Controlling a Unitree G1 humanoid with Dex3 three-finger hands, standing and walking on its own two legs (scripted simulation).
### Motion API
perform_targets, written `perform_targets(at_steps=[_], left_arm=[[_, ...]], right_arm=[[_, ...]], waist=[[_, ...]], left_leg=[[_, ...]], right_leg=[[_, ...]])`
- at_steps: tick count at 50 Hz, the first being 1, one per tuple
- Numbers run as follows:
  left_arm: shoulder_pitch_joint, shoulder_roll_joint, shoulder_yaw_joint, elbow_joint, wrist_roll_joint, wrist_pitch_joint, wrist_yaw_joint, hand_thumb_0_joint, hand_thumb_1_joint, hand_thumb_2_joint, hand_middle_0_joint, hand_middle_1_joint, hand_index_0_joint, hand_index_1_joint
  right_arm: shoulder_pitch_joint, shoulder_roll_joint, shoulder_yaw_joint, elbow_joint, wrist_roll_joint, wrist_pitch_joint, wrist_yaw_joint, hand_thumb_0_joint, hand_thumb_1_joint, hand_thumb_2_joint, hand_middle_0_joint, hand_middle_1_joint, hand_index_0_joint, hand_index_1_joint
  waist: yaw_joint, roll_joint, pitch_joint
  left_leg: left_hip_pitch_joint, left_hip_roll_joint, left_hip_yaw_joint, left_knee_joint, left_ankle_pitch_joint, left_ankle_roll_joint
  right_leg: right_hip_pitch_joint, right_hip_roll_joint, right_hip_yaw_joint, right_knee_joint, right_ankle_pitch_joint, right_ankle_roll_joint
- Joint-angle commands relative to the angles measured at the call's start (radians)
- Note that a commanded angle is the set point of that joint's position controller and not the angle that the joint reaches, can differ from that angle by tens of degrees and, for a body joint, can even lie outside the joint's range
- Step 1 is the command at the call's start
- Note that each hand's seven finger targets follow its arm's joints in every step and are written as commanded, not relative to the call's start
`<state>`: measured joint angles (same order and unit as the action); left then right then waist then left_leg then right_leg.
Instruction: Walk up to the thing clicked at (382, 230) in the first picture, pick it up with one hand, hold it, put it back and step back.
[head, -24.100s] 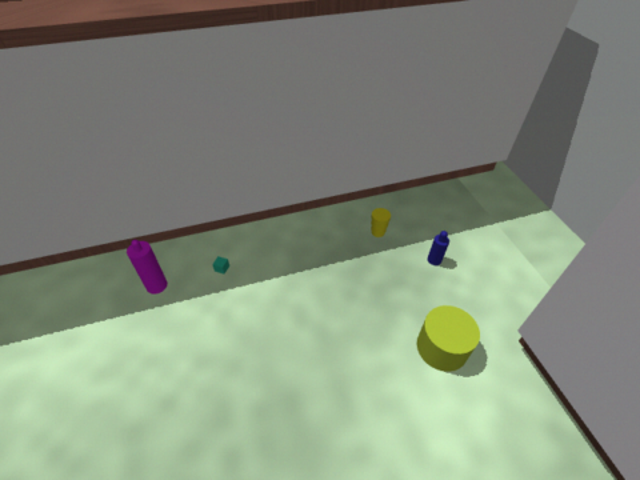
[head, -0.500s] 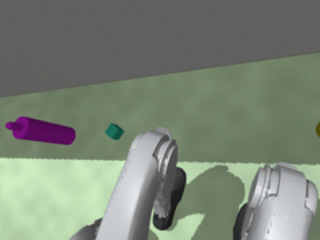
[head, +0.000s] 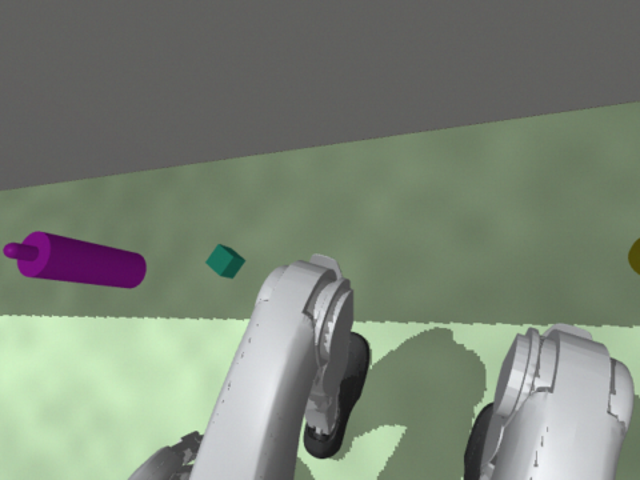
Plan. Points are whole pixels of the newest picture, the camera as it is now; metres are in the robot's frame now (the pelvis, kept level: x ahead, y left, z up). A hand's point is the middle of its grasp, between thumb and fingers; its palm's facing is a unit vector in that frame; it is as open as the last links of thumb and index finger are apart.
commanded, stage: withdraw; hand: right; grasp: from above
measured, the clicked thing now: out of the picture +0.44 -0.30 -0.25
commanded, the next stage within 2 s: home in 0.84 s
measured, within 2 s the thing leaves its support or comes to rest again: neither
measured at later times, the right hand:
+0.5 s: hand out of the picture +0.42 -0.33 -0.02, palm faces -0.46 +0.08 -0.89, open 14.1 cm
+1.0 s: hand out of the picture +0.43 -0.30 -0.12, palm faces -0.44 +0.06 -0.90, open 14.1 cm
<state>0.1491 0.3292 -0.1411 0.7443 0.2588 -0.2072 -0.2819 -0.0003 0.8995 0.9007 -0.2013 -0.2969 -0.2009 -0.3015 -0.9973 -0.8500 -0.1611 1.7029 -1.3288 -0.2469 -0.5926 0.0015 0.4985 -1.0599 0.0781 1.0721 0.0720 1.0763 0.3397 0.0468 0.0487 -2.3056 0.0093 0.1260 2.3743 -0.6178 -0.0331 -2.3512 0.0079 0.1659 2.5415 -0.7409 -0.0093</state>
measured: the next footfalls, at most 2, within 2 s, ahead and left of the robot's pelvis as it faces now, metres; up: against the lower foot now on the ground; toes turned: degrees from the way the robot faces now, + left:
none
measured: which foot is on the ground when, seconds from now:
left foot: down 0.00-1.00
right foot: down 0.00-1.00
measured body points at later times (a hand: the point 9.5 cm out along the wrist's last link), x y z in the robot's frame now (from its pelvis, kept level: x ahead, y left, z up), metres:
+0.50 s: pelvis +0.00 +0.00 +0.09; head +0.20 -0.04 +0.48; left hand +0.12 +0.27 -0.04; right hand +0.44 -0.33 +0.03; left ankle +0.12 +0.12 -0.27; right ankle +0.06 -0.12 -0.27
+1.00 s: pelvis -0.02 +0.00 +0.05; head +0.20 -0.09 +0.43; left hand +0.05 +0.27 -0.05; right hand +0.45 -0.30 -0.07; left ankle +0.12 +0.12 -0.27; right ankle +0.06 -0.12 -0.27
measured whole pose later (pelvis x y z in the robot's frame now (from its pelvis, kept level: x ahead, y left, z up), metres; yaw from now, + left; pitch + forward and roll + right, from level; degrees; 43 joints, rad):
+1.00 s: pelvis -0.02 +0.00 +0.05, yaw -5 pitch +34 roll +7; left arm 0.16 0.27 -0.08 0.74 0.14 -0.08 -0.12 0.00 0.92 0.90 -0.20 -0.30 -0.20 -0.30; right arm -1.05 -0.71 -0.03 1.58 -1.34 -0.24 -0.45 0.00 0.56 -1.04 0.10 1.03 0.09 1.04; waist 0.29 0.02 -0.06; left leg -2.24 0.03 0.05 2.23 -0.58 -0.03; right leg -2.28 0.02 0.08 2.34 -0.65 -0.02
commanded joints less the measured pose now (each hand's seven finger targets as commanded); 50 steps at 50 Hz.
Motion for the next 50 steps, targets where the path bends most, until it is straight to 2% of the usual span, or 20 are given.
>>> perform_targets(at_steps=[1, 4, 6, 7, 8, 10, 12, 15, 17, 20, 24, 27, 29, 30, 33, 37, 41, 47, 49, 50], left_arm=[[0.214, 0.304, 0.104, 0.006, -0.015, -0.004, 0.01, 0.0, 0.91, 0.903, -0.2, -0.3, -0.2, -0.3], [0.19, 0.291, 0.121, -0.009, -0.02, -0.007, 0.005, 0.0, 0.912, 0.905, -0.2, -0.3, -0.2, -0.3], [0.178, 0.269, 0.137, 0.002, -0.042, 0.002, 0.002, 0.0, 0.916, 0.907, -0.2, -0.3, -0.2, -0.3], [0.18, 0.27, 0.152, 0.008, -0.051, 0.005, 0.001, 0.0, 0.915, 0.907, -0.2, -0.3, -0.2, -0.3], [0.186, 0.275, 0.172, -0.008, -0.068, 0.017, 0.004, 0.0, 0.914, 0.907, -0.2, -0.3, -0.2, -0.3], [0.177, 0.265, 0.205, -0.016, -0.102, 0.04, 0.009, 0.0, 0.916, 0.909, -0.2, -0.3, -0.2, -0.3], [0.194, 0.26, 0.233, -0.015, -0.134, 0.072, 0.019, 0.0, 0.917, 0.91, -0.2, -0.3, -0.2, -0.3], [0.234, 0.228, 0.234, -0.005, -0.16, 0.115, 0.042, 0.0, 0.922, 0.912, -0.2, -0.3, -0.2, -0.3], [0.25, 0.214, 0.234, -0.021, -0.164, 0.131, 0.056, 0.0, 0.923, 0.912, -0.2, -0.3, -0.2, -0.3], [0.236, 0.203, 0.237, -0.056, -0.181, 0.149, 0.09, 0.0, 0.921, 0.911, -0.2, -0.3, -0.2, -0.3], [0.21, 0.2, 0.226, -0.096, -0.195, 0.171, 0.144, 0.0, 0.921, 0.911, -0.199, -0.3, -0.2, -0.3], [0.193, 0.187, 0.211, -0.105, -0.198, 0.178, 0.177, 0.0, 0.922, 0.911, -0.199, -0.3, -0.2, -0.3], [0.182, 0.178, 0.199, -0.099, -0.198, 0.178, 0.195, 0.0, 0.924, 0.911, -0.199, -0.3, -0.2, -0.3], [0.176, 0.172, 0.191, -0.093, -0.196, 0.177, 0.2, 0.0, 0.922, 0.911, -0.199, -0.3, -0.2, -0.3], [0.152, 0.163, 0.181, -0.086, -0.187, 0.177, 0.2, 0.0, 0.919, 0.91, -0.199, -0.3, -0.2, -0.3], [0.152, 0.175, 0.179, -0.063, -0.17, 0.183, 0.19, 0.0, 0.917, 0.909, -0.199, -0.3, -0.2, -0.3], [0.168, 0.193, 0.175, -0.032, -0.152, 0.158, 0.188, 0.0, 0.915, 0.906, -0.199, -0.3, -0.2, -0.3], [0.197, 0.209, 0.15, -0.008, -0.114, 0.109, 0.17, 0.0, 0.909, 0.9, -0.199, -0.3, -0.2, -0.3], [0.204, 0.212, 0.146, -0.006, -0.108, 0.103, 0.164, 0.0, 0.887, 0.894, -0.2, -0.3, -0.2, -0.3], [0.214, 0.219, 0.15, -0.01, -0.106, 0.097, 0.16, 0.0, 0.887, 0.894, -0.2, -0.3, -0.2, -0.3]], right_arm=[[-0.267, -0.247, -0.037, -0.158, 0.017, 0.001, -0.033, 0.0, 0.563, -1.012, 0.064, 1.043, 0.072, 1.035], [-0.259, -0.221, -0.03, -0.292, 0.021, 0.009, -0.039, 0.0, 0.576, -1.022, 0.067, 1.039, 0.068, 1.038], [-0.184, -0.181, -0.003, -0.366, 0.046, 0.03, -0.033, 0.0, 0.591, -1.034, 0.074, 1.038, 0.066, 1.046], [-0.189, -0.19, -0.018, -0.412, 0.063, 0.044, -0.03, 0.0, 0.588, -1.031, 0.074, 1.035, 0.067, 1.043], [-0.17, -0.229, -0.05, -0.556, 0.071, 0.057, -0.026, 0.0, 0.585, -1.034, 0.073, 1.04, 0.066, 1.048], [-0.139, -0.18, -0.033, -0.625, 0.11, 0.101, 0.0, 0.0, 0.588, -1.039, 0.085, 1.036, 0.071, 1.05], [-0.141, -0.151, -0.009, -0.684, 0.128, 0.139, 0.039, 0.0, 0.583, -1.043, 0.091, 1.03, 0.072, 1.05], [-0.153, -0.074, 0.06, -0.641, 0.144, 0.189, 0.135, 0.0, 0.585, -1.049, 0.11, 1.025, 0.082, 1.054], [-0.111, -0.015, 0.095, -0.598, 0.186, 0.197, 0.215, 0.0, 0.594, -1.06, 0.107, 1.039, 0.077, 1.07], [-0.033, 0.043, 0.139, -0.613, 0.263, 0.187, 0.335, 0.0, 0.589, -1.064, 0.105, 1.051, 0.077, 1.08], [-0.013, 0.027, 0.16, -0.627, 0.288, 0.136, 0.459, 0.0, 0.606, -1.077, 0.097, 1.056, 0.066, 1.088], [-0.076, 0.004, 0.157, -0.673, 0.277, 0.07, 0.494, 0.0, 0.597, -1.069, 0.109, 1.046, 0.077, 1.08], [-0.135, -0.044, 0.136, -0.714, 0.255, 0.016, 0.482, 0.0, 0.598, -1.071, 0.113, 1.047, 0.079, 1.082], [-0.137, -0.047, 0.129, -0.704, 0.24, -0.006, 0.465, 0.0, 0.584, -1.06, 0.12, 1.034, 0.087, 1.068], [-0.168, -0.024, 0.149, -0.655, 0.173, -0.05, 0.39, 0.0, 0.592, -1.067, 0.101, 1.038, 0.07, 1.071], [-0.245, 0.025, 0.175, -0.505, 0.093, -0.045, 0.262, 0.0, 0.611, -1.077, 0.081, 1.046, 0.051, 1.076], [-0.358, 0.014, 0.181, -0.368, 0.042, -0.015, 0.175, 0.0, 0.594, -1.06, 0.08, 1.048, 0.062, 1.067], [-0.476, -0.109, 0.102, -0.247, 0.006, 0.026, 0.081, 0.0, 0.549, -1.019, 0.074, 1.046, 0.081, 1.039], [-0.5, -0.178, 0.054, -0.285, 0.006, 0.033, 0.065, 0.0, 0.519, -0.895, 0.222, 0.886, 0.195, 0.879], [-0.476, -0.186, 0.036, -0.282, 0.016, 0.041, 0.064, 0.0, 0.465, -0.929, 0.228, 0.806, 0.201, 0.81]], waist=[[0.003, -0.415, -0.641], [-0.022, -0.488, -0.744], [-0.068, -0.531, -0.811], [-0.076, -0.548, -0.802], [-0.126, -0.618, -0.923], [-0.146, -0.615, -0.943], [-0.146, -0.566, -0.966], [-0.113, -0.417, -0.86], [-0.098, -0.292, -0.797], [-0.114, -0.174, -0.751], [-0.112, -0.039, -0.665], [-0.122, -0.037, -0.66], [-0.141, -0.076, -0.685], [-0.156, -0.115, -0.687], [-0.153, -0.214, -0.693], [-0.12, -0.262, -0.661], [-0.078, -0.304, -0.68], [-0.049, -0.367, -0.745], [-0.066, -0.416, -0.817], [-0.062, -0.422, -0.828]], left_leg=[[0.357, -0.043, 0.091, -0.192, 0.181, 0.056], [0.357, -0.041, 0.088, -0.185, 0.205, 0.063], [0.369, -0.042, 0.073, -0.188, 0.197, 0.073], [0.347, -0.035, 0.069, -0.188, 0.195, 0.071], [0.385, -0.033, 0.059, -0.198, 0.222, 0.077], [0.358, -0.024, 0.037, -0.207, 0.239, 0.086], [0.395, -0.028, 0.013, -0.256, 0.256, 0.091], [0.446, -0.035, -0.009, -0.34, 0.265, 0.08], [0.496, -0.036, -0.018, -0.39, 0.229, 0.073], [0.582, -0.031, -0.029, -0.469, 0.159, 0.068], [0.675, -0.032, -0.047, -0.551, 0.083, 0.068], [0.658, -0.031, -0.061, -0.563, 0.047, 0.068], [0.647, -0.028, -0.079, -0.565, 0.023, 0.068], [0.627, -0.028, -0.077, -0.555, 0.024, 0.07], [0.527, -0.032, -0.059, -0.508, 0.031, 0.076], [0.418, -0.027, -0.031, -0.468, 0.013, 0.082], [0.322, -0.018, 0.001, -0.403, 0.039, 0.08], [0.306, -0.007, 0.002, -0.335, 0.064, 0.072], [0.329, -0.005, -0.001, -0.318, 0.084, 0.074], [0.32, 0.002, 0.001, -0.307, 0.094, 0.069]], right_leg=[[0.463, 0.01, -0.088, -0.3, 0.212, -0.011], [0.575, 0.005, -0.087, -0.318, 0.241, 0.003], [0.613, 0.006, -0.095, -0.353, 0.237, 0.009], [0.623, 0.006, -0.094, -0.377, 0.234, 0.013], [0.688, 0.007, -0.1, -0.412, 0.281, 0.016], [0.721, 0.004, -0.108, -0.444, 0.303, 0.024], [0.722, 0.003, -0.124, -0.473, 0.31, 0.016], [0.654, 0.007, -0.133, -0.485, 0.318, -0.008], [0.575, 0.015, -0.137, -0.489, 0.282, -0.027], [0.538, 0.022, -0.14, -0.54, 0.21, -0.038], [0.463, 0.031, -0.157, -0.559, 0.158, -0.039], [0.464, 0.032, -0.163, -0.557, 0.135, -0.036], [0.46, 0.037, -0.175, -0.541, 0.12, -0.037], [0.482, 0.036, -0.176, -0.552, 0.124, -0.032], [0.566, 0.029, -0.157, -0.573, 0.116, -0.022], [0.586, 0.035, -0.138, -0.592, 0.082, -0.016], [0.629, 0.031, -0.107, -0.587, 0.077, -0.007], [0.626, 0.033, -0.119, -0.505, 0.117, -0.01], [0.641, 0.035, -0.129, -0.493, 0.145, -0.008], [0.651, 0.031, -0.125, -0.486, 0.153, -0.007]])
